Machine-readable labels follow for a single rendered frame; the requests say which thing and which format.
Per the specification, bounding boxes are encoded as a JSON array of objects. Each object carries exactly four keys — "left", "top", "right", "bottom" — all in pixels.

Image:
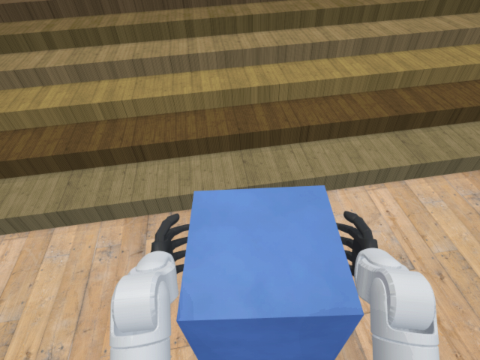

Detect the robot right forearm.
[{"left": 354, "top": 248, "right": 440, "bottom": 360}]

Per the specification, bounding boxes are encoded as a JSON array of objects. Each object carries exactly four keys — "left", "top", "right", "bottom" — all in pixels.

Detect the robot left forearm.
[{"left": 109, "top": 251, "right": 179, "bottom": 360}]

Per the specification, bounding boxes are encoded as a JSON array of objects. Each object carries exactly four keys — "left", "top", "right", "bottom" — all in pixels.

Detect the left robot hand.
[{"left": 151, "top": 214, "right": 190, "bottom": 274}]

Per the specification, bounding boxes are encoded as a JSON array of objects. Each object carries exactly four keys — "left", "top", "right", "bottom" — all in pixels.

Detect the carton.
[{"left": 176, "top": 185, "right": 364, "bottom": 360}]

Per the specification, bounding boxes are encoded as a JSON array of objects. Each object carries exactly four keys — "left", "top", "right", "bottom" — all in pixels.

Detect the right robot hand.
[{"left": 336, "top": 211, "right": 378, "bottom": 276}]

